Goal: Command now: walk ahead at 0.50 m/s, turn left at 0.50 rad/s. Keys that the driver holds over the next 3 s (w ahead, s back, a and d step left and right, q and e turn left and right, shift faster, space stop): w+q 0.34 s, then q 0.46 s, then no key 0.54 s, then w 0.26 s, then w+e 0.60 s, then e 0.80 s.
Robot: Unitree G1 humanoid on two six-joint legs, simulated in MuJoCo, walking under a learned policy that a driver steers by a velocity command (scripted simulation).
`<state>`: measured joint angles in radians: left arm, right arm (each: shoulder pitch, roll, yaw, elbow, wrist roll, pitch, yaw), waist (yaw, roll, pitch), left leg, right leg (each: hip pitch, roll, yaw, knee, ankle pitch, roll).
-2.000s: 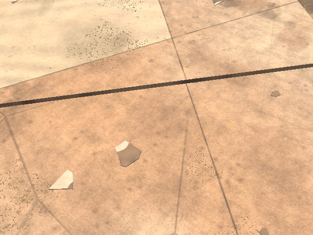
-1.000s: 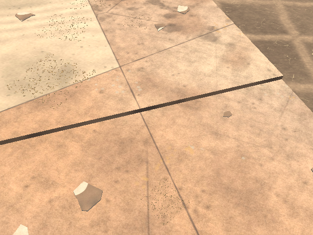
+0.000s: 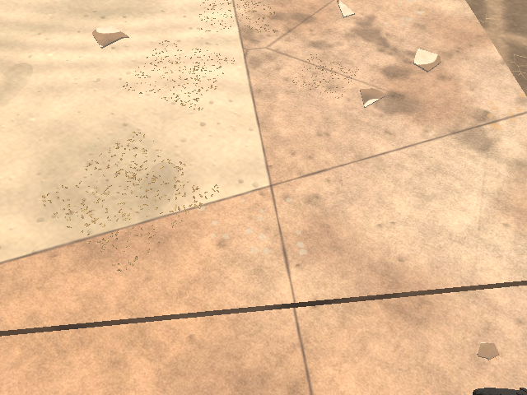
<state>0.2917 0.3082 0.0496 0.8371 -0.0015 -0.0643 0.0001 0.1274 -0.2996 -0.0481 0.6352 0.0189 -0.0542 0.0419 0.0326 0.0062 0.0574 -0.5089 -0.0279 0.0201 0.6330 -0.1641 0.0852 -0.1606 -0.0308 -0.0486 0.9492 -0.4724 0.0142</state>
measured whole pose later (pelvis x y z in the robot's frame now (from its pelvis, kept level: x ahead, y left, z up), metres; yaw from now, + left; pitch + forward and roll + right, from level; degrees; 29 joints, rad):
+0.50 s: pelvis +0.28 -0.02 +0.01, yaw +17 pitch +2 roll -1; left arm 0.04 0.28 0.04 0.68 0.02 -0.10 -0.01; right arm 0.34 -0.32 -0.06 0.70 0.02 -0.01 -0.03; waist -0.07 0.02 0.04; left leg -0.29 -0.11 -0.20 1.03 -0.58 0.00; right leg -0.45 0.03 0.00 0.52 -0.12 -0.01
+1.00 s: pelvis +0.36 +0.04 +0.02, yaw +32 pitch +1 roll -2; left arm 0.12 0.34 0.07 0.81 -0.01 0.01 0.00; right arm 0.14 -0.29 -0.05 0.57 -0.01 0.02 0.00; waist 0.01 -0.04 0.07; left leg -0.34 0.00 0.00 0.52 -0.21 0.04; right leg -0.42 -0.06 -0.05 1.00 -0.53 0.06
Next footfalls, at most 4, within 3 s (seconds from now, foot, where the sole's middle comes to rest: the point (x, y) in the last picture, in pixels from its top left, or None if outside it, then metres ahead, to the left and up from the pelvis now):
0.42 right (314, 390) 0.45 -0.09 -0.76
0.88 left None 0.38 0.17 -0.76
1.24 right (297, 375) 0.48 -0.05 -0.76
2.08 right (214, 255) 0.79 0.18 -0.73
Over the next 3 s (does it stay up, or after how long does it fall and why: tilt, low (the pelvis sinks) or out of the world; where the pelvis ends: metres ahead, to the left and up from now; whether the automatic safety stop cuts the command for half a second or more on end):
stays up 0.83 0.26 0.04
